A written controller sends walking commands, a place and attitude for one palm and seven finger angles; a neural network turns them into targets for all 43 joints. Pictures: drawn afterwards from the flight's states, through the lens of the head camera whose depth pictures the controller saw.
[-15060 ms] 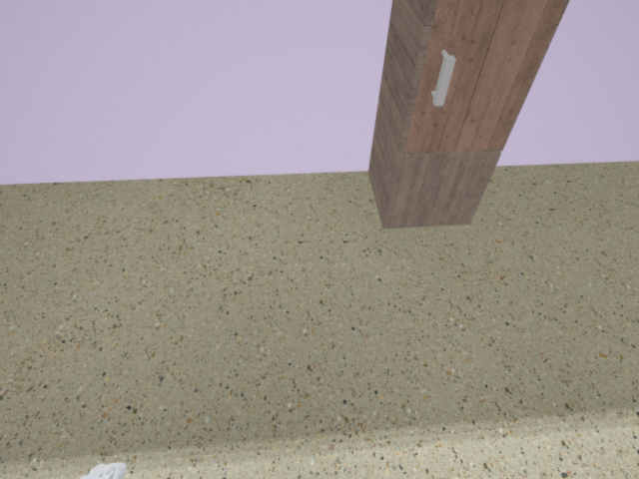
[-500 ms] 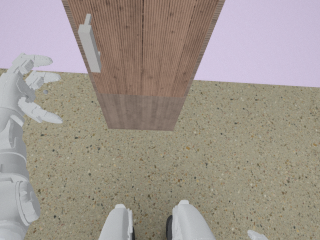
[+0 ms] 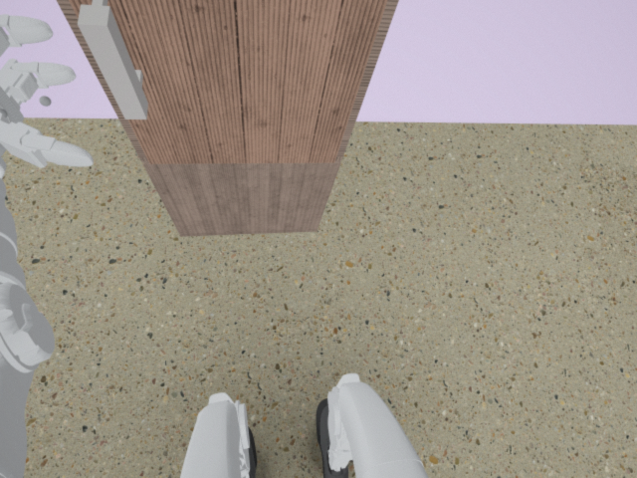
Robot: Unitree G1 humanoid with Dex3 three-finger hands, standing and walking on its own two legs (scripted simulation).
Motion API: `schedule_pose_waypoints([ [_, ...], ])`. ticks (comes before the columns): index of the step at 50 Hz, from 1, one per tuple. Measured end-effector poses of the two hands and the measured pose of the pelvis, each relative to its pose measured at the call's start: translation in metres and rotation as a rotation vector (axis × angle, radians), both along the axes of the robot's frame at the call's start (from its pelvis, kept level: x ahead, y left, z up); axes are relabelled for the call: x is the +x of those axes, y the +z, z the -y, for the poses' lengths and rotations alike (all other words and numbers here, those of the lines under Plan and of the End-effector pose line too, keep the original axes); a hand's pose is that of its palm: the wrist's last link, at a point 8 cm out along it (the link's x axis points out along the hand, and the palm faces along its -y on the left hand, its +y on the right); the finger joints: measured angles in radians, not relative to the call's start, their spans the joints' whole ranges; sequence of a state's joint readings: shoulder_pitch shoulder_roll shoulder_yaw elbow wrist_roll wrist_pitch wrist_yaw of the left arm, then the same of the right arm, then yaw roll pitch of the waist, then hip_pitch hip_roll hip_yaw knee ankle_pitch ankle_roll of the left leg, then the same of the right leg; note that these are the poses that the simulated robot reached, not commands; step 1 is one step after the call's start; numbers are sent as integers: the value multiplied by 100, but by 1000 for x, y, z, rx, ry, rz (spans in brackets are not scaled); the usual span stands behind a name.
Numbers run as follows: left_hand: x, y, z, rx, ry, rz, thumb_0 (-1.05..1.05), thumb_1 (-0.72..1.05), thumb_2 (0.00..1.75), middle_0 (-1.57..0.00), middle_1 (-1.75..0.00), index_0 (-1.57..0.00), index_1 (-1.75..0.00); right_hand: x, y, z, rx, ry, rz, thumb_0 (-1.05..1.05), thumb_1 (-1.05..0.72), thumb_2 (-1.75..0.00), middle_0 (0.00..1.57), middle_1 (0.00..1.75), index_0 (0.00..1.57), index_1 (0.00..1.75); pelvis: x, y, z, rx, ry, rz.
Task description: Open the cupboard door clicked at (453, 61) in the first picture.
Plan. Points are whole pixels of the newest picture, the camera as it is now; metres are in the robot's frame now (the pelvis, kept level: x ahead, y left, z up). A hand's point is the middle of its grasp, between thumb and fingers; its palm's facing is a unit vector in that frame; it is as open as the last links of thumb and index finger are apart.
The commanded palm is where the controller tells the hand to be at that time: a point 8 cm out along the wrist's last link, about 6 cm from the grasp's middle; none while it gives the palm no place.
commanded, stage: move the hooked fingers beside the handle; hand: left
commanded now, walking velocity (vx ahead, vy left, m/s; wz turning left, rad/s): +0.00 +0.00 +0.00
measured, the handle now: (120, 54) +0.61 +0.18 +0.05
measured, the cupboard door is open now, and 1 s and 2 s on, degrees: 0 0 0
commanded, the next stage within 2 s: slide the fingers in behind the handle in 1.02 s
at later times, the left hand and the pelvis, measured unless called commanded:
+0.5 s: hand (50, 77) +0.57 +0.25 +0.05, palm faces -0.01 -1.00 -0.01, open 14.0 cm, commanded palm +0.56 +0.27 +0.06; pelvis +0.00 +0.01 -0.01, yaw -2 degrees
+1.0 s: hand (52, 81) +0.56 +0.25 +0.06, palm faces -0.01 -1.00 -0.02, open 14.0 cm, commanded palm +0.56 +0.27 +0.05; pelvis +0.01 +0.01 +0.00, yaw -1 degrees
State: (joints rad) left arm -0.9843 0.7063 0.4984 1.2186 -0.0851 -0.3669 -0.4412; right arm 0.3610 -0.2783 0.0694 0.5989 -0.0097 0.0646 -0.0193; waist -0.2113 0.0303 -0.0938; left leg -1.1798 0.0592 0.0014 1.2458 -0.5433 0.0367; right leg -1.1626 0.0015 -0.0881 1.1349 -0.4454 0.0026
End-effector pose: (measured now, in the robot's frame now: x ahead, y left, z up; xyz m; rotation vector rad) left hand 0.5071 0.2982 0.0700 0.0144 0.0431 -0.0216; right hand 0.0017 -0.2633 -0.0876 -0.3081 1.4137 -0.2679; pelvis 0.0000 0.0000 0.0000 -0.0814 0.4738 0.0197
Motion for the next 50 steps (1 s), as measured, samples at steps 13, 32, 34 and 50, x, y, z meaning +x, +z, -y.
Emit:
schedule_pose_waypoints([
  [13,47,-2,6,-8,-2,1,-1,-50,30,-30,-120,-30,-120,-34,2,-2,-40,-32,-97,0,-90,-90,21,30,21,30,-4,-14,-2,-25,1,-65],
  [32,42,-8,-8,-9,4,-28,-1,-50,30,-29,-120,-30,-120,-25,9,-21,17,-41,-136,0,-90,-90,21,30,21,30,10,-2,-7,-32,6,-63],
  [34,44,-6,-4,-11,-3,-22,-1,-50,30,-29,-120,-30,-120,-19,10,-18,6,-32,-121,0,-90,-90,21,30,21,30,11,-2,-7,-33,9,-63],
  [50,37,-12,-4,5,13,4,-1,-50,30,-30,-120,-30,-120,-5,5,-12,3,-27,-79,0,-90,-90,21,30,20,30,11,-3,-7,-26,-3,-51],
])
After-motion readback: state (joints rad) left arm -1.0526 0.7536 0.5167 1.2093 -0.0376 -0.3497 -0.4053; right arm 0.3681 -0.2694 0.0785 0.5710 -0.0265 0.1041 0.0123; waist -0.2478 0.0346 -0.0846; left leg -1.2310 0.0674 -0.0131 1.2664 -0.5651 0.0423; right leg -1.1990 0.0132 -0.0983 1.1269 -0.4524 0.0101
